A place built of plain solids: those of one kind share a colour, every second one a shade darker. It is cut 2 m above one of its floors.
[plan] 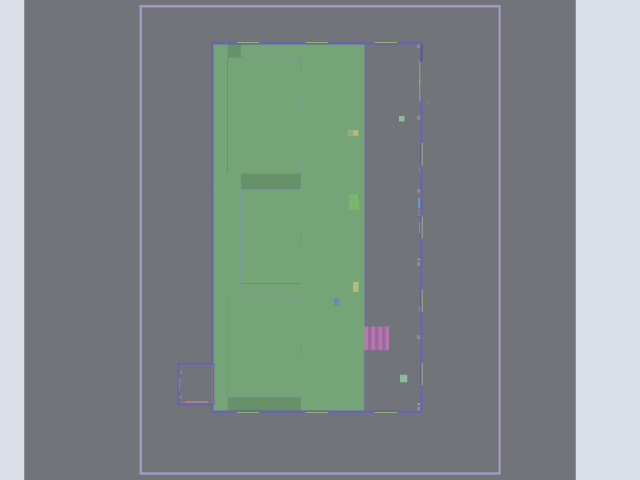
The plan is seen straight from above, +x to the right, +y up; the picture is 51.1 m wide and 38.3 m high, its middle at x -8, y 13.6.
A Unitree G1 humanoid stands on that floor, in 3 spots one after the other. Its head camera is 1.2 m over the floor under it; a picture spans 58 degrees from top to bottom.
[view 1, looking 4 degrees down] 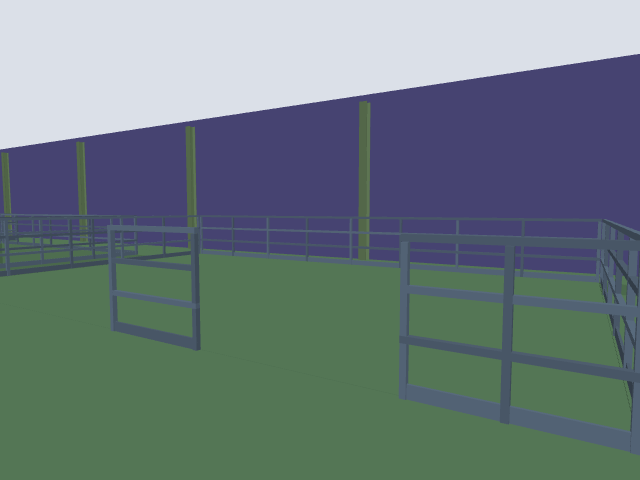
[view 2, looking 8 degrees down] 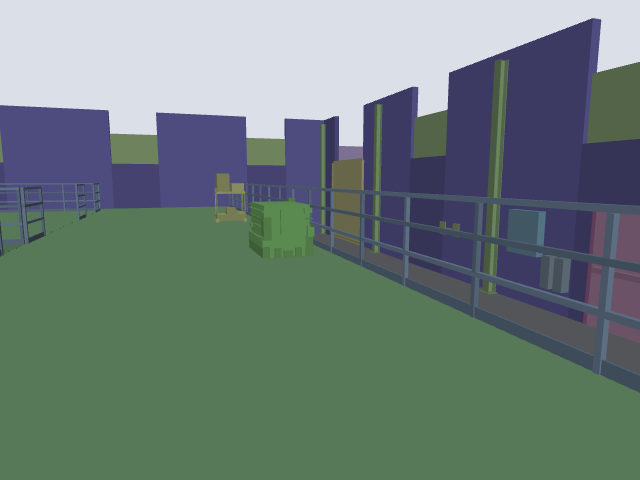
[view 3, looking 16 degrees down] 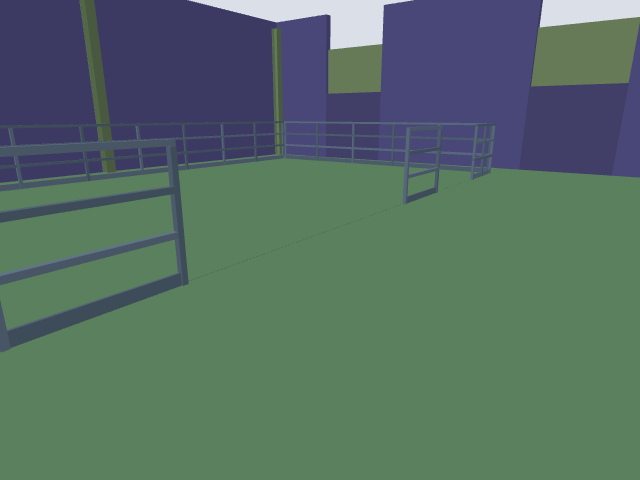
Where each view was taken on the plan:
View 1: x -6.95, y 27.80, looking -149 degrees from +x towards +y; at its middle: wall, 11.17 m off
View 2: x -6.95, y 9.60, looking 71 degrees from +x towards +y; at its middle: ground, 18.52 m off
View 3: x -6.95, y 18.30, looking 126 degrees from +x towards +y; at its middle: raised_floor_bank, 4.35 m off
